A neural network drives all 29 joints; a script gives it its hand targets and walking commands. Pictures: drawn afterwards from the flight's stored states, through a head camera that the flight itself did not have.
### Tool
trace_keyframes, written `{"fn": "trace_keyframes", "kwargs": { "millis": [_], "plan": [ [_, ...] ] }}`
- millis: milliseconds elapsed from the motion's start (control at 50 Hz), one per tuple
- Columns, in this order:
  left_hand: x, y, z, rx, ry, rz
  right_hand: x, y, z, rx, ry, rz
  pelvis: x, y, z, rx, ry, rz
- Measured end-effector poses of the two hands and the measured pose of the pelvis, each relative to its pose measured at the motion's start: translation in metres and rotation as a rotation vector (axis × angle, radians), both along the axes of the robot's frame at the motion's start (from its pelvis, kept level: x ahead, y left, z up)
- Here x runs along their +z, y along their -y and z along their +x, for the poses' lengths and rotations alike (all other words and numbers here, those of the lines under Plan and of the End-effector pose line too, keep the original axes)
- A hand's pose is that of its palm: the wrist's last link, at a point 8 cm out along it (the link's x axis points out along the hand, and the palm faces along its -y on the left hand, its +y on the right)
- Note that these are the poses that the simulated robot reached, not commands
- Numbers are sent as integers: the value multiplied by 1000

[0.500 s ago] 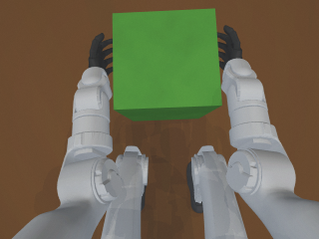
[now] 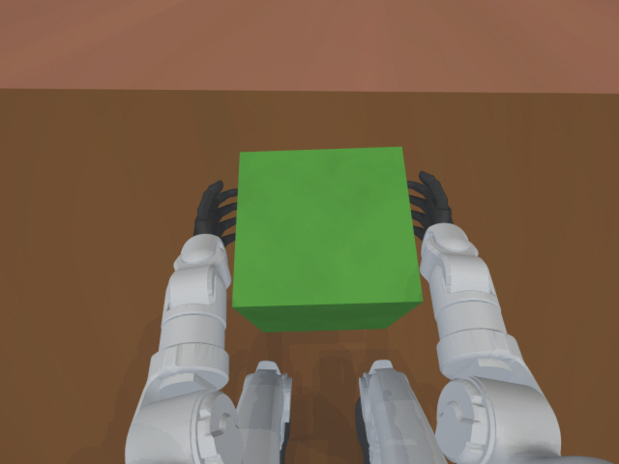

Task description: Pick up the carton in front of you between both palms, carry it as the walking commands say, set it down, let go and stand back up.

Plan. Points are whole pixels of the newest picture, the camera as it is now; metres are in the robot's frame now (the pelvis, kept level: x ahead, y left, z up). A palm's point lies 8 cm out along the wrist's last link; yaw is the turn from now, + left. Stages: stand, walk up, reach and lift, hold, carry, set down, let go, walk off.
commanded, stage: reach and lift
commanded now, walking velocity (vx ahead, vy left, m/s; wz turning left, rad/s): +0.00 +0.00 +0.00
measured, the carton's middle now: (322, 252) +0.41 +0.01 -0.10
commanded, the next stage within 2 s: hold in 1.68 s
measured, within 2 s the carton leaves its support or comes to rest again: neither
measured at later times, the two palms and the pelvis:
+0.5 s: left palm (167, 219) +0.36 +0.15 +0.12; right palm (496, 207) +0.37 -0.15 +0.12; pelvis +0.05 +0.00 +0.13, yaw +0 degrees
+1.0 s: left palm (135, 208) +0.34 +0.15 +0.18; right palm (538, 197) +0.34 -0.15 +0.18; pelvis +0.04 +0.00 +0.15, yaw +0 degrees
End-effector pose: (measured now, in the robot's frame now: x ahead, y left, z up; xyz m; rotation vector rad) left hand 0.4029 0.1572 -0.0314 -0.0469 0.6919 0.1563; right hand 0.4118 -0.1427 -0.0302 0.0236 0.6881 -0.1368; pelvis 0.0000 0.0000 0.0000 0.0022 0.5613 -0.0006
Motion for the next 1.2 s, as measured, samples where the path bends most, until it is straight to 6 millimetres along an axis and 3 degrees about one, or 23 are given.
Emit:
{"fn": "trace_keyframes", "kwargs": {
  "millis": [420, 680, 760, 980, 1200],
  "plan": [
    [129, 3, -36, -16, 4, 3, 129, 3, -39, -7, 4, -2, 111, -1, 42, 2, 310, -1],
    [201, 4, -55, -38, 40, 26, 200, 5, -60, 4, 40, -20, 150, -2, 53, 2, 551, -1],
    [211, 5, -58, -48, 29, 31, 210, 5, -64, 6, 29, -27, 153, -2, 50, 0, 603, -1],
    [212, 4, -63, -42, 14, 28, 210, 5, -69, 7, 15, -21, 153, -2, 39, 0, 649, -1],
    [217, 5, -57, -50, 23, 35, 216, 5, -63, 11, 23, -29, 156, -2, 45, -1, 655, -1]
  ]
}}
